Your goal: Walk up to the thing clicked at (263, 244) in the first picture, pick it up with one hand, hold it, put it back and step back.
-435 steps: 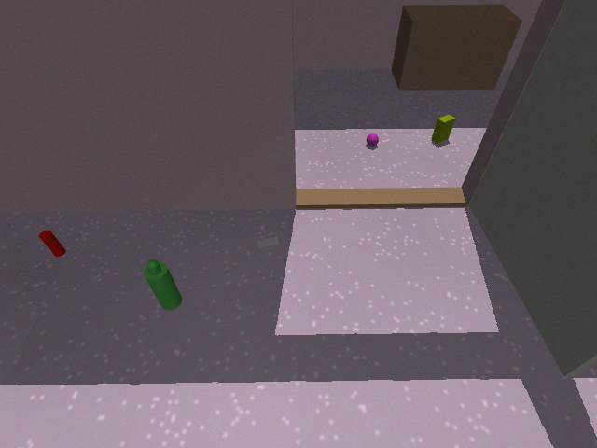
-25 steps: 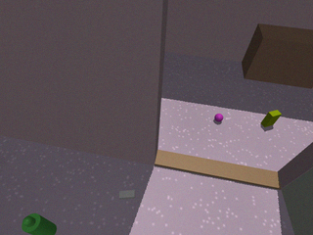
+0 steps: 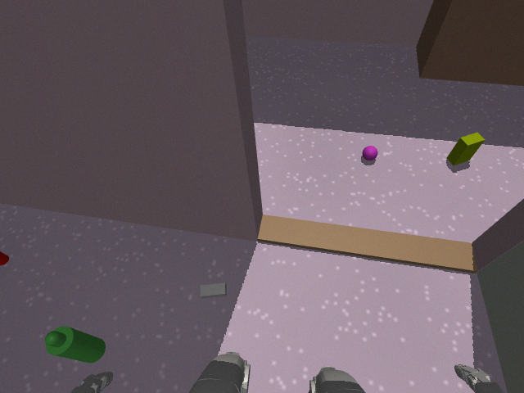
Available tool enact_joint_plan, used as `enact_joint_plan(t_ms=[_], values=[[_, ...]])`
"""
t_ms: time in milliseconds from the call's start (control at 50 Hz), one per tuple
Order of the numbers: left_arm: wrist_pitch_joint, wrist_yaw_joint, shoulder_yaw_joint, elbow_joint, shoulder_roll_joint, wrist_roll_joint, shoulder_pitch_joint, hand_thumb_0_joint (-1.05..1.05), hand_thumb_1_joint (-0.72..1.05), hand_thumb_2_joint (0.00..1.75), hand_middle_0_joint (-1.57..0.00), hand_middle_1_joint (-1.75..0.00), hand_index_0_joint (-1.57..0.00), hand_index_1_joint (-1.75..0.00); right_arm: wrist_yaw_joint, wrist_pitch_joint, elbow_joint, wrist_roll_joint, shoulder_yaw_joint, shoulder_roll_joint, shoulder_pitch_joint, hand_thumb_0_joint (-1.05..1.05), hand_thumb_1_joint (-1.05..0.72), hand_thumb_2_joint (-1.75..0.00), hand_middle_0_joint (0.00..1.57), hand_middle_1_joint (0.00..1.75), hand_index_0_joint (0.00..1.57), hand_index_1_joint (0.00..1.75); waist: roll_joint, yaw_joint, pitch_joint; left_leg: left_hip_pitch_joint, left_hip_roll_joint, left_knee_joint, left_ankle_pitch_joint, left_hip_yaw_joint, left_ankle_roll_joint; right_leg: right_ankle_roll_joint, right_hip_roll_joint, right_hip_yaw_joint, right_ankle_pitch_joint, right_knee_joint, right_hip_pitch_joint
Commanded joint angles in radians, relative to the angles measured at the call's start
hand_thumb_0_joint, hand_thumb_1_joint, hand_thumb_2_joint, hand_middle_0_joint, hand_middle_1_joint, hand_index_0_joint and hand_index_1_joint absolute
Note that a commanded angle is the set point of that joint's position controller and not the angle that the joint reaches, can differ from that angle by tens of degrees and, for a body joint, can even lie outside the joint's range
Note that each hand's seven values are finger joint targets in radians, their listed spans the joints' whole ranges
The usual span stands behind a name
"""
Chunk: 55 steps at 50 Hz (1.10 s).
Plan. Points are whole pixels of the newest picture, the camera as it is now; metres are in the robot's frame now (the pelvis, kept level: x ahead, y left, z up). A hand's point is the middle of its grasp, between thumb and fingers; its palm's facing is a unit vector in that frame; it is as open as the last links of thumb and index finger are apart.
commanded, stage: walk up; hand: left
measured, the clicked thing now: (213, 290) +0.48 +0.26 -0.73
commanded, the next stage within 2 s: stand in 0.64 s
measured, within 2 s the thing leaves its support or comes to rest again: neither
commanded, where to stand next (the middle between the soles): +0.12 +0.02 m, yaw +1 degrees
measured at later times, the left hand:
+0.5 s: hand out of the picture +0.04 +0.27 -0.13, palm faces +0.02 -0.92 -0.39, open 7.4 cm
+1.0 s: hand out of the picture +0.09 +0.28 -0.13, palm faces +0.04 -0.94 -0.33, open 7.4 cm
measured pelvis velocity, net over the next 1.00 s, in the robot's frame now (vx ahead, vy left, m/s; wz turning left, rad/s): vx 0.02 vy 0.02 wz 0.05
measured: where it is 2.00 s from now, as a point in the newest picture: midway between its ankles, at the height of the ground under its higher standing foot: outside the picture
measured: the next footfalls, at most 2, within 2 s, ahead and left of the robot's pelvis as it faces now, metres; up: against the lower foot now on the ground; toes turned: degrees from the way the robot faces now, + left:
left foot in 0.16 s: +0.06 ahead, +0.15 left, +0.00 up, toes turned +3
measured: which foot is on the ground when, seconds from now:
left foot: up 0.00-0.14, down 0.16-1.00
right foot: down 0.00-1.00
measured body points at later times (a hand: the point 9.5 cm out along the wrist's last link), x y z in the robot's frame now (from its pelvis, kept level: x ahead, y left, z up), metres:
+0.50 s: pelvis -0.01 -0.01 +0.01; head +0.01 -0.01 +0.46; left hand +0.04 +0.31 -0.10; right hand +0.07 -0.33 -0.11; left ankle -0.02 +0.12 -0.69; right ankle +0.04 -0.12 -0.71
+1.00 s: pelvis +0.02 +0.02 +0.03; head +0.04 +0.03 +0.48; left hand +0.09 +0.33 -0.10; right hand +0.14 -0.26 -0.10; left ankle +0.02 +0.15 -0.71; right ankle +0.05 -0.12 -0.71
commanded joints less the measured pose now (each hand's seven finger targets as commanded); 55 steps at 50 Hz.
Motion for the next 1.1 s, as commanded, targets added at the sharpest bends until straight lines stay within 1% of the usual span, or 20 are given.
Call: enact_joint_plan(t_ms=[0, 80, 120, 140, 180, 200, 260, 340, 360, 400, 440, 500, 580, 600, 640, 660, 680, 720, 900, 1080], values=[[-0.045, 0.034, 0.072, -0.065, 0.262, 0.005, 0.019, 0.00, 0.90, 0.90, -0.20, -0.30, -0.20, -0.30, 0.003, -0.024, -0.010, 0.001, -0.051, -0.181, 0.092, 0.00, -0.90, -0.90, 0.20, 0.30, 0.20, 0.30, -0.229, 0.007, -0.250, 0.012, -0.004, -0.037, 0.075, 0.001, -0.008, -0.193, -0.188, 0.246, 0.385, -0.237, 0.168], [-0.053, 0.024, 0.077, -0.053, 0.278, 0.003, 0.057, 0.00, 0.90, 0.90, -0.20, -0.30, -0.20, -0.30, 0.030, -0.044, 0.022, -0.024, -0.048, -0.173, 0.081, 0.00, -0.90, -0.90, 0.20, 0.30, 0.20, 0.30, -0.263, 0.032, -0.269, 0.058, 0.004, -0.349, 0.023, 0.072, -0.015, -0.207, -0.213, 0.287, 0.058, -0.285, 0.244], [-0.047, 0.013, 0.066, -0.055, 0.276, -0.012, 0.024, 0.00, 0.90, 0.90, -0.20, -0.30, -0.20, -0.30, 0.033, -0.059, 0.056, -0.036, -0.052, -0.157, 0.131, 0.00, -0.90, -0.90, 0.20, 0.30, 0.20, 0.30, -0.210, -0.020, -0.247, 0.262, -0.006, -0.612, 0.167, 0.082, 0.013, -0.168, -0.207, 0.242, 0.043, -0.228, 0.098], [-0.048, 0.012, 0.049, -0.059, 0.238, -0.016, 0.019, 0.00, 0.90, 0.90, -0.20, -0.30, -0.20, -0.30, 0.030, -0.069, 0.066, -0.051, -0.060, -0.167, 0.148, 0.00, -0.90, -0.90, 0.20, 0.30, 0.20, 0.30, -0.151, -0.036, -0.255, 0.392, 0.040, -0.672, 0.224, -0.019, 0.037, -0.115, -0.181, 0.200, 0.073, -0.135, -0.019], [-0.055, 0.022, 0.039, -0.052, 0.205, -0.020, -0.016, 0.00, 0.90, 0.90, -0.20, -0.30, -0.20, -0.30, 0.036, -0.067, 0.043, -0.054, -0.089, -0.307, 0.093, 0.00, -0.90, -0.90, 0.20, 0.30, 0.20, 0.30, 0.141, -0.051, -0.168, 0.352, 0.369, -0.798, -0.064, -0.496, 0.210, -0.012, 0.003, -0.039, -0.227, 0.084, -0.274], [-0.066, 0.026, 0.059, -0.037, 0.275, -0.004, -0.043, 0.00, 0.90, 0.90, -0.20, -0.30, -0.20, -0.30, 0.045, -0.064, 0.044, -0.042, -0.098, -0.322, 0.062, 0.00, -0.90, -0.90, 0.20, 0.30, 0.20, 0.30, 0.109, -0.049, -0.078, 0.185, 0.425, -0.830, -0.113, -0.537, 0.272, -0.020, -0.044, 0.016, -0.229, 0.143, -0.186], [-0.088, 0.004, 0.048, 0.005, 0.216, -0.013, 0.030, 0.00, 0.90, 0.90, -0.20, -0.30, -0.20, -0.30, 0.052, -0.070, 0.027, -0.045, -0.052, -0.185, 0.005, 0.00, -0.90, -0.90, 0.20, 0.30, 0.20, 0.30, 0.068, 0.002, -0.069, 0.192, 0.215, -0.709, 0.202, -0.188, 0.149, -0.023, -0.024, -0.015, -0.063, -0.068, -0.036], [-0.101, 0.018, 0.050, 0.051, 0.215, -0.011, 0.105, 0.00, 0.90, 0.90, -0.20, -0.30, -0.20, -0.30, 0.064, -0.043, 0.036, -0.024, -0.054, -0.184, 0.029, 0.00, -0.90, -0.90, 0.20, 0.30, 0.20, 0.30, 0.117, 0.013, -0.173, 0.124, 0.142, -0.561, 0.302, -0.062, 0.080, -0.026, 0.038, -0.081, 0.088, -0.277, 0.251], [-0.107, 0.027, 0.053, 0.057, 0.231, -0.006, 0.135, 0.00, 0.90, 0.90, -0.20, -0.30, -0.20, -0.30, 0.063, -0.036, 0.026, -0.022, -0.048, -0.157, 0.029, 0.00, -0.90, -0.90, 0.20, 0.30, 0.20, 0.30, 0.084, 0.025, -0.208, 0.086, 0.118, -0.487, 0.300, -0.031, 0.063, -0.045, -0.016, 0.004, 0.093, -0.308, 0.321], [-0.115, 0.032, 0.077, 0.069, 0.356, -0.001, 0.167, 0.00, 0.90, 0.90, -0.20, -0.30, -0.20, -0.30, 0.057, -0.021, 0.013, -0.028, -0.044, -0.131, 0.028, 0.00, -0.90, -0.90, 0.20, 0.30, 0.20, 0.30, -0.129, 0.036, -0.198, -0.095, 0.009, -0.187, -0.009, 0.046, 0.012, -0.198, -0.344, 0.496, -0.207, -0.492, 0.319], [-0.112, 0.032, 0.078, 0.036, 0.358, 0.001, 0.080, 0.00, 0.90, 0.90, -0.20, -0.30, -0.20, -0.30, 0.055, -0.019, 0.040, -0.033, -0.063, -0.190, 0.067, 0.00, -0.90, -0.90, 0.20, 0.30, 0.20, 0.30, -0.096, 0.002, -0.130, -0.051, 0.078, -0.146, -0.012, -0.028, 0.011, -0.274, -0.407, 0.519, -0.196, -0.505, 0.187], [-0.117, 0.028, 0.056, 0.037, 0.300, 0.004, 0.041, 0.00, 0.90, 0.90, -0.20, -0.30, -0.20, -0.30, 0.064, -0.032, 0.078, -0.024, -0.059, -0.154, 0.106, 0.00, -0.90, -0.90, 0.20, 0.30, 0.20, 0.30, -0.146, -0.018, -0.165, 0.067, 0.077, -0.269, 0.076, 0.005, 0.011, -0.182, -0.286, 0.284, 0.011, -0.446, 0.149], [-0.076, 0.016, 0.031, 0.029, 0.260, -0.013, -0.063, 0.00, 0.90, 0.90, -0.20, -0.30, -0.20, -0.30, 0.061, -0.037, 0.138, -0.023, -0.063, -0.140, 0.171, 0.00, -0.90, -0.90, 0.20, 0.30, 0.20, 0.30, -0.179, -0.071, -0.180, 0.344, 0.020, -0.508, 0.323, 0.082, -0.007, -0.101, -0.160, 0.090, -0.024, -0.326, -0.063], [-0.066, 0.014, 0.020, 0.027, 0.226, -0.020, -0.058, 0.00, 0.90, 0.90, -0.20, -0.30, -0.20, -0.30, 0.053, -0.043, 0.140, -0.028, -0.066, -0.156, 0.164, 0.00, -0.90, -0.90, 0.20, 0.30, 0.20, 0.30, -0.138, -0.073, -0.182, 0.368, 0.040, -0.561, 0.382, 0.043, -0.006, -0.071, -0.136, 0.062, -0.006, -0.278, -0.088], [-0.059, 0.014, 0.015, 0.047, 0.176, -0.036, 0.005, 0.00, 0.90, 0.90, -0.20, -0.30, -0.20, -0.30, 0.051, -0.052, 0.095, -0.040, -0.065, -0.223, 0.073, 0.00, -0.90, -0.90, 0.20, 0.30, 0.20, 0.30, 0.026, -0.017, -0.167, 0.245, 0.263, -0.795, 0.117, -0.286, 0.057, -0.003, -0.027, -0.025, -0.057, -0.198, -0.008], [-0.053, 0.015, 0.023, 0.066, 0.199, -0.040, 0.023, 0.00, 0.90, 0.90, -0.20, -0.30, -0.20, -0.30, 0.050, -0.050, 0.083, -0.037, -0.069, -0.262, -0.005, 0.00, -0.90, -0.90, 0.20, 0.30, 0.20, 0.30, 0.057, 0.005, -0.163, 0.083, 0.280, -0.825, -0.021, -0.285, 0.103, -0.005, -0.031, -0.022, -0.072, -0.158, 0.141], [-0.051, 0.011, 0.025, 0.087, 0.205, -0.038, 0.027, 0.00, 0.90, 0.90, -0.20, -0.30, -0.20, -0.30, 0.049, -0.043, 0.088, -0.038, -0.064, -0.246, -0.052, 0.00, -0.90, -0.90, 0.20, 0.30, 0.20, 0.30, 0.055, 0.022, -0.129, -0.020, 0.240, -0.832, -0.092, -0.232, 0.092, -0.002, -0.044, -0.008, -0.044, -0.179, 0.235], [-0.061, 0.006, 0.017, 0.108, 0.196, -0.026, 0.010, 0.00, 0.90, 0.90, -0.20, -0.30, -0.20, -0.30, 0.049, -0.040, 0.090, -0.025, -0.046, -0.190, -0.085, 0.00, -0.90, -0.90, 0.20, 0.30, 0.20, 0.30, 0.034, 0.021, -0.127, 0.068, 0.151, -0.784, 0.025, -0.115, 0.027, -0.015, -0.076, 0.028, 0.068, -0.297, 0.232], [-0.073, 0.014, 0.004, 0.156, 0.212, -0.030, -0.047, 0.00, 0.90, 0.90, -0.20, -0.30, -0.20, -0.30, 0.042, -0.064, 0.172, -0.013, -0.029, -0.157, -0.034, 0.00, -0.90, -0.90, 0.20, 0.30, 0.20, 0.30, -0.001, -0.016, -0.249, 0.335, 0.149, -0.713, 0.631, -0.060, 0.002, -0.009, -0.109, 0.031, 0.335, -0.365, 0.271], [-0.070, 0.019, -0.003, 0.186, 0.200, -0.027, -0.076, 0.00, 0.90, 0.90, -0.20, -0.30, -0.20, -0.30, 0.045, -0.042, 0.197, -0.009, -0.025, -0.142, -0.096, 0.00, -0.90, -0.90, 0.20, 0.30, 0.20, 0.30, -0.035, -0.022, -0.250, 0.375, 0.139, -0.719, 0.606, -0.020, -0.008, 0.001, -0.124, 0.033, 0.389, -0.422, 0.273]])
